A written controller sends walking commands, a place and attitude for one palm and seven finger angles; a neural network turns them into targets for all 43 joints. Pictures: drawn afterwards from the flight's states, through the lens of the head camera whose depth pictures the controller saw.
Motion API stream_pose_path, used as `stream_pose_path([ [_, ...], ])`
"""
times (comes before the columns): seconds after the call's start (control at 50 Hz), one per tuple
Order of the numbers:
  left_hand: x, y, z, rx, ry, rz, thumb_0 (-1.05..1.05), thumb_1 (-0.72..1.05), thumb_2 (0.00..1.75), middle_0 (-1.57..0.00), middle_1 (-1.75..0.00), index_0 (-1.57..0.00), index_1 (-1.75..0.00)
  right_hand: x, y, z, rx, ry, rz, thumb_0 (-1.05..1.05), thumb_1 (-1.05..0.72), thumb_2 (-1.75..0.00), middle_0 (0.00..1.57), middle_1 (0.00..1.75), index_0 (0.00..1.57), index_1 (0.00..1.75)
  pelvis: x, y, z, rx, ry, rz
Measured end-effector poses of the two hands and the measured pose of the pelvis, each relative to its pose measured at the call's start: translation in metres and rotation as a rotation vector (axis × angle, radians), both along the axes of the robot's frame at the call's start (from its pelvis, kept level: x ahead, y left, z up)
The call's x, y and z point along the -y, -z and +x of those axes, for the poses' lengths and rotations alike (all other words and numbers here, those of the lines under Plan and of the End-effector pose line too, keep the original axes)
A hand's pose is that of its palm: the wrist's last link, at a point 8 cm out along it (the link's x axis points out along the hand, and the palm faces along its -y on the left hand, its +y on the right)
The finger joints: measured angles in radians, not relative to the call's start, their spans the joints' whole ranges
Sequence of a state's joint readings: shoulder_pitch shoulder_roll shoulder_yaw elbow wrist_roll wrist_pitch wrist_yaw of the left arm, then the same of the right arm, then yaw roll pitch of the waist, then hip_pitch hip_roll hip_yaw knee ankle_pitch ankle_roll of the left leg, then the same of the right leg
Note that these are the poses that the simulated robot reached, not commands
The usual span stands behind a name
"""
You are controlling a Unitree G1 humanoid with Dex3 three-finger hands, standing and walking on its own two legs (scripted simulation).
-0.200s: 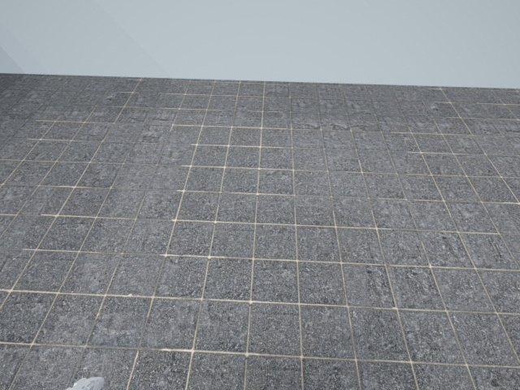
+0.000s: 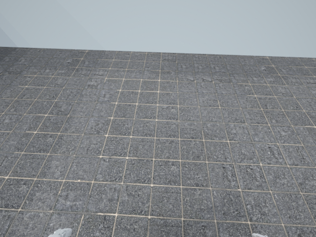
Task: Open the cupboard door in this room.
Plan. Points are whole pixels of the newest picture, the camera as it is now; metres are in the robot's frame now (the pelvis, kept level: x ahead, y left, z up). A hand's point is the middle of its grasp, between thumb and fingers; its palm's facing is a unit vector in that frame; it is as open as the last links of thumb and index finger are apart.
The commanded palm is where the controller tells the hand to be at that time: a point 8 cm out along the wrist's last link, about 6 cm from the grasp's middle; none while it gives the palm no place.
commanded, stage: stand and wait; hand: left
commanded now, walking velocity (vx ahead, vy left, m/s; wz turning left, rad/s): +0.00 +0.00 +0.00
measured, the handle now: out of the picture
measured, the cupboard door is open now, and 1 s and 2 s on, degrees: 0 0 0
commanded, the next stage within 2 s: turn or walk to find it in 0.70 s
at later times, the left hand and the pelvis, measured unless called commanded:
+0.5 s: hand out of the picture +0.05 +0.24 -0.15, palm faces -0.02 -0.94 -0.34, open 7.4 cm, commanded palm none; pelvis -0.02 -0.01 +0.00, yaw +0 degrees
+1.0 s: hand out of the picture +0.04 +0.22 -0.17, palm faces +0.04 -0.96 -0.29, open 7.4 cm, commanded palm none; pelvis -0.03 +0.00 -0.01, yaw +4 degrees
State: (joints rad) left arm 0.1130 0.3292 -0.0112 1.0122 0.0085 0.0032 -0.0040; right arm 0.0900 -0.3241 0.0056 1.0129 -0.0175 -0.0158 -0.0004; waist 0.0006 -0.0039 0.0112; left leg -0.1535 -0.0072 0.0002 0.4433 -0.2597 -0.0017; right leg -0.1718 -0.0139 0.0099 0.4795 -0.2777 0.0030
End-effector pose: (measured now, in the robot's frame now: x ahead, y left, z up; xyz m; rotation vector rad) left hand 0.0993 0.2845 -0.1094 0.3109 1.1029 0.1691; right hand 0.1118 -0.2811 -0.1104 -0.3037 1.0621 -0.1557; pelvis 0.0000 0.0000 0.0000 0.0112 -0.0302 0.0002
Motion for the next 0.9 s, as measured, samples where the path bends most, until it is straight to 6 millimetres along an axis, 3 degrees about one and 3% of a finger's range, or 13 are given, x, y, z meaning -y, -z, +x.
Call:
stream_pose_path([
  [0.32, 0.0, 0.005, -0.042, -0.094, -0.037, 0.008, 0.01, 0.9, 0.89, -0.2, -0.3, -0.2, -0.3, 0.019, 0.005, -0.044, -0.111, 0.042, -0.019, 0.01, -0.9, -0.9, 0.2, 0.3, 0.2, 0.3, 0.008, -0.003, -0.01, 0.011, 0.0, -0.003],
  [0.48, -0.002, 0.004, -0.052, -0.113, -0.042, 0.016, 0.01, 0.9, 0.89, -0.2, -0.3, -0.2, -0.3, 0.024, 0.006, -0.064, -0.152, 0.054, -0.024, 0.01, -0.9, -0.9, 0.2, 0.3, 0.2, 0.3, 0.01, -0.004, -0.016, 0.013, -0.001, -0.004],
  [0.9, 0.005, 0.009, -0.052, -0.086, -0.065, -0.002, 0.01, 0.9, 0.89, -0.2, -0.29, -0.2, -0.3, 0.011, 0.013, -0.068, -0.173, 0.03, -0.005, 0.01, -0.9, -0.9, 0.2, 0.3, 0.2, 0.3, 0.008, -0.001, -0.024, -0.006, -0.036, -0.008],
])
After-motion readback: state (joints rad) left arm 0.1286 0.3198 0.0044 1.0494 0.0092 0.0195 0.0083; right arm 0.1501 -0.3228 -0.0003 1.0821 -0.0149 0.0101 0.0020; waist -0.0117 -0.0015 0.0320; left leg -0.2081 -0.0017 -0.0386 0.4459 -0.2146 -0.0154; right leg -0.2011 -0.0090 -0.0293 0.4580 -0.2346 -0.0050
